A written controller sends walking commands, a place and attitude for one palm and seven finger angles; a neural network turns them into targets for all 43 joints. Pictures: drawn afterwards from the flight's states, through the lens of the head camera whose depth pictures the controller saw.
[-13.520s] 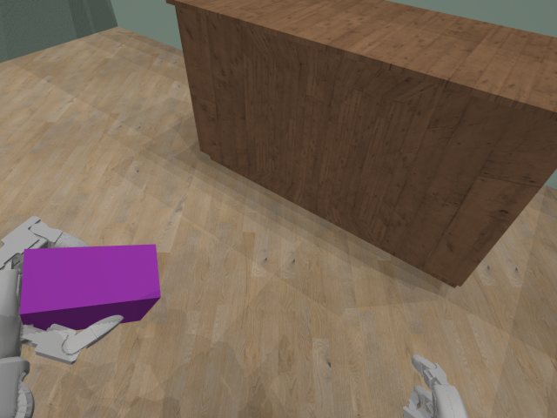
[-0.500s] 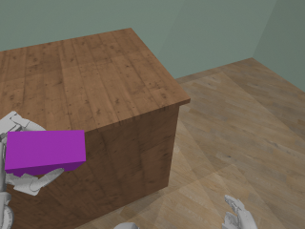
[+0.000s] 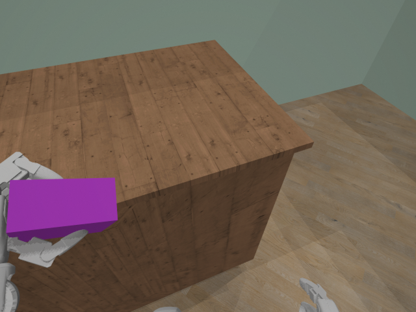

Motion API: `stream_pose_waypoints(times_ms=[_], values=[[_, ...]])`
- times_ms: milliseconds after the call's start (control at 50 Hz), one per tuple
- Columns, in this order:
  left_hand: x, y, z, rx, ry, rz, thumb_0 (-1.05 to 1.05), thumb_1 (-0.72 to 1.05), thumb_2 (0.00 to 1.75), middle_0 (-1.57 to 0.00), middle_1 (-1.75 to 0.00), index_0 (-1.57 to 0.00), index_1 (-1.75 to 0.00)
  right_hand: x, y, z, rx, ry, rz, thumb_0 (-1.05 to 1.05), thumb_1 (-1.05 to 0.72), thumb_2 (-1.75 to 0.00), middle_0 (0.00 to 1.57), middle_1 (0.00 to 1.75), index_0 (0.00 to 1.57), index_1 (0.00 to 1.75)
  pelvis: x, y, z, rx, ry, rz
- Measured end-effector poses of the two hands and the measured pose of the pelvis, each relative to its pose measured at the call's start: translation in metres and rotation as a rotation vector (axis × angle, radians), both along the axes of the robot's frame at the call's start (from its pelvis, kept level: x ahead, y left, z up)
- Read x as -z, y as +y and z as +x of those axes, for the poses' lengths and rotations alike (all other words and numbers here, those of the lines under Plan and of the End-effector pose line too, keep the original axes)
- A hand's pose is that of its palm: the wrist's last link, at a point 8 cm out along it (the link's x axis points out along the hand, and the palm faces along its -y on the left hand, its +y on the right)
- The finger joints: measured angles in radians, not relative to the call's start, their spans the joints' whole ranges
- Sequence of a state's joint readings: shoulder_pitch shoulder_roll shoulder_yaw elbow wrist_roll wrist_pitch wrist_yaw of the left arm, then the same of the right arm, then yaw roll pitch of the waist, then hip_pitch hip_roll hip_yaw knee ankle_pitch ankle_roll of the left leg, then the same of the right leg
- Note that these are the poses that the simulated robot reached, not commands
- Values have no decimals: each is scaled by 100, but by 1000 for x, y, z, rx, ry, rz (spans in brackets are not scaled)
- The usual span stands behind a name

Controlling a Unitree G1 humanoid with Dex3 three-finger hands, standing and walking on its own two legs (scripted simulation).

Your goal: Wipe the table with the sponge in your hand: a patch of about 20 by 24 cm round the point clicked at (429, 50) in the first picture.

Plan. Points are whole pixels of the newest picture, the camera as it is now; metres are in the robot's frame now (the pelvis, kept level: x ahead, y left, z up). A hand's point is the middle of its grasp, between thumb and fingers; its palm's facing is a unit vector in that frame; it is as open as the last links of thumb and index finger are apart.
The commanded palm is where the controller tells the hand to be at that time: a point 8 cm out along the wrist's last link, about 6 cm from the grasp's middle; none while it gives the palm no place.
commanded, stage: shuffle to correct the standing spot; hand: left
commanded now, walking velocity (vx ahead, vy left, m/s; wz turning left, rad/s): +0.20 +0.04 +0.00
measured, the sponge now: (79, 209) +0.22 +0.21 +0.16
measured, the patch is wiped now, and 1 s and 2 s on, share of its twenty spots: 0.00 0.00 0.00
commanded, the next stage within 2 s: come to a stop and stand still in 0.34 s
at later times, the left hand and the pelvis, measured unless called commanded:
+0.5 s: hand (42, 175) +0.26 +0.28 +0.18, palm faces +0.42 -0.80 -0.43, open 10.2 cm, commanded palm +0.21 +0.30 +0.19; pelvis +0.04 +0.03 +0.00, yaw -2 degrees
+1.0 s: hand (48, 161) +0.29 +0.29 +0.17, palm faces +0.40 -0.85 -0.35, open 10.2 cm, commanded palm +0.24 +0.32 +0.19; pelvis +0.07 +0.04 +0.01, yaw -2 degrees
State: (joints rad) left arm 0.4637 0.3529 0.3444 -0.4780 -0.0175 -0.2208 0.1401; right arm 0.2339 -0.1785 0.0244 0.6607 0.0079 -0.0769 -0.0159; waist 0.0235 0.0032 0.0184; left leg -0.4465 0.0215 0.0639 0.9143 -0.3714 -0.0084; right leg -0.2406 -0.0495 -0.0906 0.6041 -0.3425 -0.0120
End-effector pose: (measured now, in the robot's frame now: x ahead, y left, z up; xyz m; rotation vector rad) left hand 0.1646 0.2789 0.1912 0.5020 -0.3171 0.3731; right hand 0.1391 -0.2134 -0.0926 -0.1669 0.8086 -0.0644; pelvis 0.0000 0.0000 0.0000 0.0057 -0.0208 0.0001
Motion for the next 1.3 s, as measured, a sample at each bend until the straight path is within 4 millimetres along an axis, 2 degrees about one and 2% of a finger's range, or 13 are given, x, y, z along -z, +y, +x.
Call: stream_pose_waypoints(times_ms=[60, 100, 180, 280, 380, 540, 640, 720, 900, 1060, 1160, 1300], values=[[6, 22, 5, -21, -1, -12, -1, -51, 101, -72, -136, -74, -135, -4, 8, 6, -4, 4, -43, 2, -90, -90, 20, 30, 20, 30, 1, 14, 6, -2, 0, 1], [10, 35, 11, -20, -21, -15, -1, -51, 101, -72, -136, -74, -135, -3, 12, 13, 9, -24, -73, 2, -90, -90, 20, 30, 20, 30, 9, 27, 9, -2, -3, -9], [9, 47, 26, 3, -32, -36, -1, -51, 101, -72, -136, -74, -135, -11, 26, 25, 40, -54, -73, 2, -90, -90, 20, 30, 20, 30, 6, 38, 11, 4, -13, 4], [-7, 44, 35, 45, -23, -8, -1, -51, 101, -72, -136, -74, -135, -27, 42, 36, 38, -92, -39, 2, -90, -90, 20, 30, 20, 30, -6, 43, 19, 14, 10, -11], [-11, 41, 42, 42, 22, 18, -1, -51, 101, -72, -136, -74, -135, -30, 42, 45, 35, -109, -24, 2, -90, -90, 20, 30, 20, 30, -10, 40, 30, 28, 18, -18], [0, 29, 60, -36, 22, -32, -1, -51, 101, -72, -136, -74, -135, -11, 14, 60, 34, -72, -34, 2, -90, -90, 20, 30, 20, 30, 0, 23, 48, 29, 8, -16], [6, 17, 72, -5, 19, -80, -1, -51, 101, -72, -136, -74, -135, -16, -2, 66, 43, -42, -78, 2, -90, -90, 20, 30, 20, 30, -4, 22, 57, 22, 3, -3], [7, 19, 76, 31, 18, -71, -1, -51, 101, -72, -136, -74, -135, -21, -5, 74, 63, -59, -113, 2, -90, -90, 20, 30, 20, 30, -1, 26, 63, 23, -4, -13], [4, 42, 85, 5, 39, -58, -1, -51, 101, -72, -136, -74, -135, -34, 20, 91, 52, -92, -92, 2, -90, -90, 20, 30, 20, 30, -9, 38, 69, 39, 17, -17], [7, 47, 86, -1, 59, -104, -1, -51, 101, -72, -136, -74, -135, -37, 43, 97, 26, -114, -62, 2, -90, -90, 20, 30, 20, 30, -12, 47, 69, 38, 21, -20], [7, 50, 85, 2, 61, -110, -1, -51, 101, -72, -136, -74, -135, -37, 47, 93, 27, -106, -58, 2, -90, -90, 20, 30, 20, 30, -13, 50, 69, 37, 21, -21], [9, 54, 85, 2, 66, -123, -1, -51, 101, -72, -136, -74, -135, -36, 42, 83, 48, -83, -74, 2, -90, -90, 20, 30, 20, 30, -14, 53, 68, 39, 20, -24]])
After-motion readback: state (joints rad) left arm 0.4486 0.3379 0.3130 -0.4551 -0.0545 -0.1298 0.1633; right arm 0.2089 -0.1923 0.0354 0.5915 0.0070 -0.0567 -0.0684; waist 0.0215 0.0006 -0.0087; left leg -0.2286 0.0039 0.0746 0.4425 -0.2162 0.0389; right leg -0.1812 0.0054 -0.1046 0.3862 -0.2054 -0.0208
